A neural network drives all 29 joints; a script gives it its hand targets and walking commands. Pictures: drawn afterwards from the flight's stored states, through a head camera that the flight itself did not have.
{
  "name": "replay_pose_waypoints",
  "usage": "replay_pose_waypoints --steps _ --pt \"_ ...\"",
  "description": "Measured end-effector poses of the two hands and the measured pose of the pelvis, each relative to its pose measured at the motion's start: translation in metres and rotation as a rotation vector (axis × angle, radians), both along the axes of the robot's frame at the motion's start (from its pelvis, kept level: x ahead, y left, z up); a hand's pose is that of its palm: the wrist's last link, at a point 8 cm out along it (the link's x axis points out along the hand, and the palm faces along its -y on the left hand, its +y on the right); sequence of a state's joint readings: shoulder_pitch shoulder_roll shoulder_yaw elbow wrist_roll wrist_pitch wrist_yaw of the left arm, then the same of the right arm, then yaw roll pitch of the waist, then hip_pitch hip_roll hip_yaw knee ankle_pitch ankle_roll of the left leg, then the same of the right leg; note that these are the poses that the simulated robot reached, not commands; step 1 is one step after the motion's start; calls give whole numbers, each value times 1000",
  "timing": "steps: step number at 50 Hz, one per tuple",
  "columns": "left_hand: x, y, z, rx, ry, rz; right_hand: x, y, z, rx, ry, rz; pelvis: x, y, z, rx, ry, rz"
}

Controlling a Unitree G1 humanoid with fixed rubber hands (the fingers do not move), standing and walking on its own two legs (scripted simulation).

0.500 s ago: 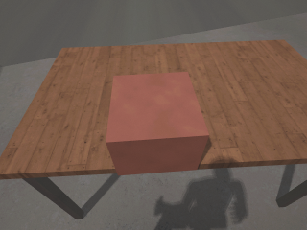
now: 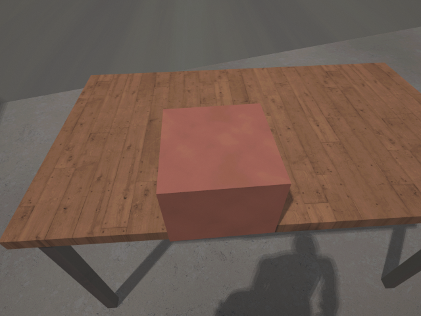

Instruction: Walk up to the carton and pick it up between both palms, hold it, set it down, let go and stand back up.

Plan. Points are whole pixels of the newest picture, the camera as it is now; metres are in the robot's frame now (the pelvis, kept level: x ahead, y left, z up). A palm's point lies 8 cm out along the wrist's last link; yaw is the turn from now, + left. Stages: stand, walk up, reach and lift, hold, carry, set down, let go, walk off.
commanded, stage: stand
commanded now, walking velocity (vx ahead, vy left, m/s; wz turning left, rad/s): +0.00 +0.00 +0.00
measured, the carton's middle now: (217, 169) +0.44 +0.02 +0.02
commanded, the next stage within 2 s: none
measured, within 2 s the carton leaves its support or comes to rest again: neither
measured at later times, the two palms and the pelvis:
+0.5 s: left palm out of the picture -0.03 +0.20 -0.15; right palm out of the picture -0.04 -0.21 -0.15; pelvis -0.01 +0.00 +0.00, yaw +0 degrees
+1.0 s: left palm out of the picture -0.02 +0.19 -0.15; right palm out of the picture -0.03 -0.22 -0.15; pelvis +0.00 -0.01 +0.00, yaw +0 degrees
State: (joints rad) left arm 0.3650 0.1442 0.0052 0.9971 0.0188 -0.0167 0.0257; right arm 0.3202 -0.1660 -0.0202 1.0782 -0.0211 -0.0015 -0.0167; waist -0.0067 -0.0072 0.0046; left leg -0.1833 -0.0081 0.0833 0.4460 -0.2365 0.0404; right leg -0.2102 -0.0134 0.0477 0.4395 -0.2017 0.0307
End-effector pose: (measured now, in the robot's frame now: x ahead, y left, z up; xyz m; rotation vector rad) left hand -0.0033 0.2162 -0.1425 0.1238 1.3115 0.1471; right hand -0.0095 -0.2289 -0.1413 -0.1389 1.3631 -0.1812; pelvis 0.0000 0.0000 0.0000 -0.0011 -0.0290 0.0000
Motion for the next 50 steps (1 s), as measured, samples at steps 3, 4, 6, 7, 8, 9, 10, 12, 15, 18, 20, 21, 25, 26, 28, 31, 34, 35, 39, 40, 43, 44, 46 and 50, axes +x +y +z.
replay_pose_waypoints --steps 3,4,6,7,8,9,10,12,15,18,20,21,25,26,28,31,34,35,39,40,43,44,46,50 --pt "-8 -1 -1 -4 23 4 -8 3 -1 6 22 -8 -1 1 0 2 -5 -2" --pt "-10 -2 -2 -6 30 6 -11 5 -2 8 28 -12 -2 2 0 2 -6 -3" --pt "-14 -3 -2 -8 44 3 -15 7 -4 14 40 -15 -3 2 0 2 -9 -4" --pt "-16 -4 -3 -9 50 3 -17 8 -4 17 45 -15 -3 2 0 3 -11 -4" --pt "-18 -4 -3 -10 55 4 -18 10 -5 20 49 -16 -4 2 0 3 -12 -5" --pt "-19 -5 -3 -11 58 5 -20 11 -5 23 51 -16 -4 3 0 3 -13 -4" --pt "-20 -5 -3 -11 62 5 -21 12 -6 26 54 -17 -5 3 0 2 -13 -3" --pt "-22 -6 -3 -10 69 6 -23 14 -8 31 62 -19 -6 3 0 2 -13 0" --pt "-25 -8 -3 -9 81 6 -25 16 -10 39 65 -22 -8 3 0 4 -10 -3" --pt "-27 -10 -3 -10 89 6 -26 17 -11 46 65 -24 -9 3 0 5 -7 2" --pt "-28 -11 -3 -10 91 6 -28 18 -11 49 71 -23 -10 2 -1 5 -7 3" --pt "-28 -11 -3 -10 92 6 -29 18 -11 51 74 -23 -10 2 -1 5 -7 3" --pt "-29 -14 -4 -13 99 1 -33 16 -11 50 82 -29 -11 0 -1 3 -2 2" --pt "-29 -15 -5 -16 101 1 -34 16 -11 49 85 -29 -11 0 -1 3 0 3" --pt "-29 -17 -6 -21 106 2 -36 15 -11 46 93 -29 -12 -1 -2 3 4 3" --pt "-28 -18 -6 -23 110 3 -38 15 -11 43 107 -23 -13 -1 -2 3 11 2" --pt "-27 -17 -6 -20 109 9 -37 17 -10 48 108 -18 -12 -2 -2 5 14 3" --pt "-27 -17 -5 -20 110 11 -37 17 -10 51 107 -18 -12 -2 -2 6 15 4" --pt "-25 -20 -4 -19 106 13 -30 17 -11 57 95 -17 -9 -4 -1 7 15 2" --pt "-24 -20 -4 -17 104 13 -28 17 -12 57 90 -17 -8 -4 -1 7 14 3" --pt "-22 -21 -4 -15 97 17 -21 14 -12 53 73 -13 -6 -6 -1 6 8 4" --pt "-21 -22 -4 -15 96 17 -20 13 -12 53 70 -13 -5 -6 -1 5 7 4" --pt "-20 -23 -4 -15 94 16 -18 12 -13 54 67 -14 -4 -8 -1 5 7 5" --pt "-20 -27 -5 -16 106 15 -16 10 -12 55 72 -13 -3 -10 -1 4 5 8"
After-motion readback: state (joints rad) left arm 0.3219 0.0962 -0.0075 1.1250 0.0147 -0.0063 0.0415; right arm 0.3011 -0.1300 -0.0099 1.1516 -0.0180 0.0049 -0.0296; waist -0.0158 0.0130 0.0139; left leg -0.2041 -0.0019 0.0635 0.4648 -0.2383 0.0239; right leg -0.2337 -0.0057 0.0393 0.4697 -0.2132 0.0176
